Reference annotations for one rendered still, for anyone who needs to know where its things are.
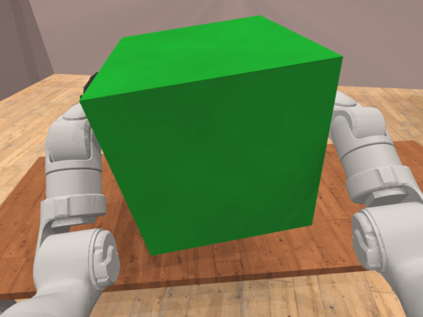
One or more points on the carton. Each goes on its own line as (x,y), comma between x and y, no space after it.
(215,132)

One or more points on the robot right upper arm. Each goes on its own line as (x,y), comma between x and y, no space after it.
(389,239)

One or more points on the robot left hand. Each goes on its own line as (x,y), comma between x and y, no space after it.
(88,83)

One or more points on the robot left upper arm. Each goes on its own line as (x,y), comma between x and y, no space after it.
(72,269)

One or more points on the table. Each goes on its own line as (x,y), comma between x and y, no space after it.
(325,247)

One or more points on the robot left forearm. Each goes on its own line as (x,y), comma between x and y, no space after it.
(73,166)

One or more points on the robot right forearm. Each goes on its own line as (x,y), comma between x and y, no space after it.
(374,171)

